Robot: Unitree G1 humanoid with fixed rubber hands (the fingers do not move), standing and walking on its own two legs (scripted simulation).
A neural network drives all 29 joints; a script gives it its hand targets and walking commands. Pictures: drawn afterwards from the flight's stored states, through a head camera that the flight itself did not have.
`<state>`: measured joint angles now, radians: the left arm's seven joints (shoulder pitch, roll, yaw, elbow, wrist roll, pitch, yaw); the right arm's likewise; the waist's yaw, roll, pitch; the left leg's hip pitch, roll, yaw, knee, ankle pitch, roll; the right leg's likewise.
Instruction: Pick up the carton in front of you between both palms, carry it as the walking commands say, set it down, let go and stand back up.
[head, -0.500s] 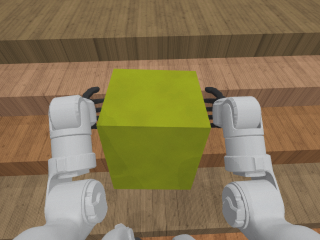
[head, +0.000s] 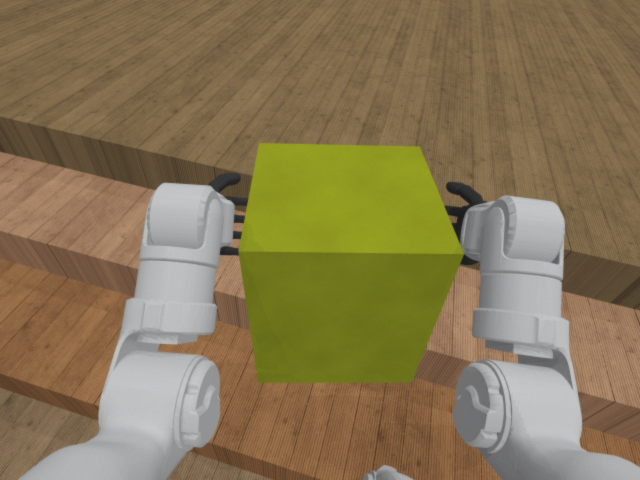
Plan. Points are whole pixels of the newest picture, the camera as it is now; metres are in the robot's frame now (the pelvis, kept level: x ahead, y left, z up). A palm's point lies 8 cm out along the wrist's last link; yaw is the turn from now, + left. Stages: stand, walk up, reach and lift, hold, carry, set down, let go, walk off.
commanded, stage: carry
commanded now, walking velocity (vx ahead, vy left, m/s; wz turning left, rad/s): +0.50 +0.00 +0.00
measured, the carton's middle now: (337, 266) +0.38 +0.04 +0.08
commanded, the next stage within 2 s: none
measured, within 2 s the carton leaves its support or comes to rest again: neither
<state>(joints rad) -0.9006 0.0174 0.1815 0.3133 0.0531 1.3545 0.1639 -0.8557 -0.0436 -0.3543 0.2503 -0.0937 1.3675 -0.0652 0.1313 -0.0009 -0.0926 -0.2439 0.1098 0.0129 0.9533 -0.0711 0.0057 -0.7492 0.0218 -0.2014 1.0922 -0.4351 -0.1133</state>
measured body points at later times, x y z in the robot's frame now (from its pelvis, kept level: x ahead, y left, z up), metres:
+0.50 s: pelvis +0.30 +0.06 +0.14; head +0.32 +0.03 +0.59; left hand +0.70 +0.17 +0.31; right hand +0.67 -0.13 +0.30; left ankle +0.45 +0.14 -0.49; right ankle +0.11 -0.06 -0.54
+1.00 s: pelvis +0.60 +0.00 +0.29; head +0.59 +0.04 +0.73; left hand +0.97 +0.18 +0.46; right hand +0.99 -0.12 +0.48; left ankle +0.46 +0.13 -0.45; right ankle +0.71 -0.09 -0.34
